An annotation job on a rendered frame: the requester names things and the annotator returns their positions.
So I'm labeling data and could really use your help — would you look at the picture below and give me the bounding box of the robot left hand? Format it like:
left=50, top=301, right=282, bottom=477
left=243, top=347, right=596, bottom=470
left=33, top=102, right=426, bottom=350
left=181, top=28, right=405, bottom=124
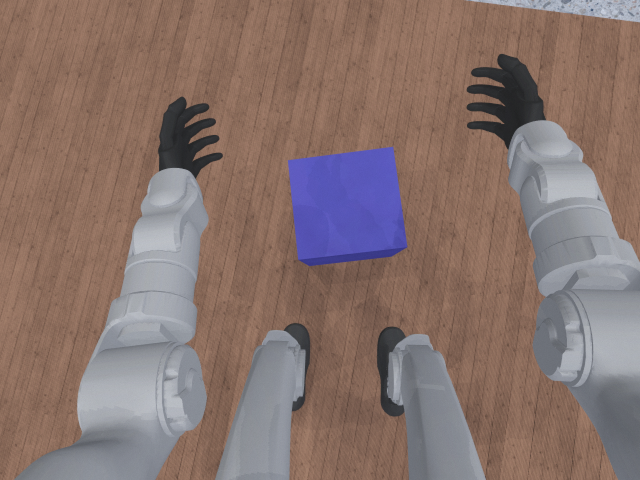
left=158, top=97, right=223, bottom=179

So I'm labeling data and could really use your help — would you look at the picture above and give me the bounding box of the left robot upper arm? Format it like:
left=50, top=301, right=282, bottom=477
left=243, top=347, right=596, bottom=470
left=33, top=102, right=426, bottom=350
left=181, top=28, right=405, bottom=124
left=14, top=341, right=207, bottom=480

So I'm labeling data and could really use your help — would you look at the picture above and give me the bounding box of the right robot upper arm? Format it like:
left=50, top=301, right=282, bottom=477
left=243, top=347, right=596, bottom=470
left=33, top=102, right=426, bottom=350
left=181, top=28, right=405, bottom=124
left=533, top=289, right=640, bottom=480

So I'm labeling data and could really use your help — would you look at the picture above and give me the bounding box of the robot right shin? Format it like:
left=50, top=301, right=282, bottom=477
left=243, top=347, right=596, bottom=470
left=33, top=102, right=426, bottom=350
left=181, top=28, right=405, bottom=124
left=387, top=334, right=446, bottom=404

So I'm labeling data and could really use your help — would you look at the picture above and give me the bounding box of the left robot thigh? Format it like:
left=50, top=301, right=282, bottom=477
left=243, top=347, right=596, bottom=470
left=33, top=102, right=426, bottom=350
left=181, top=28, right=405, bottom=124
left=215, top=340, right=306, bottom=480

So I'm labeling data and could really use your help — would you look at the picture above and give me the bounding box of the carton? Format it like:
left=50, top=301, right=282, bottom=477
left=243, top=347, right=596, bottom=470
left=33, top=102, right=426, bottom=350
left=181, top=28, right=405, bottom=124
left=288, top=147, right=407, bottom=266

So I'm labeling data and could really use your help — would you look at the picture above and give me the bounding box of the robot left forearm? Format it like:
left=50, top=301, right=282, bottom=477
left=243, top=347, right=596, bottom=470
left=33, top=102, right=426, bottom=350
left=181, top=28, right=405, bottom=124
left=77, top=168, right=209, bottom=430

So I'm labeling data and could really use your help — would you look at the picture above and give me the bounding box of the robot right forearm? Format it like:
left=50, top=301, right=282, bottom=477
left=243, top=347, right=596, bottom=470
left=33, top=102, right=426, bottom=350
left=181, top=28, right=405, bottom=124
left=507, top=120, right=640, bottom=297

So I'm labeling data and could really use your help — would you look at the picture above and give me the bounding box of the robot right hand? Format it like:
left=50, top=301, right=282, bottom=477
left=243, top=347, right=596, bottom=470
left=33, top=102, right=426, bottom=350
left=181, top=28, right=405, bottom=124
left=467, top=54, right=546, bottom=149

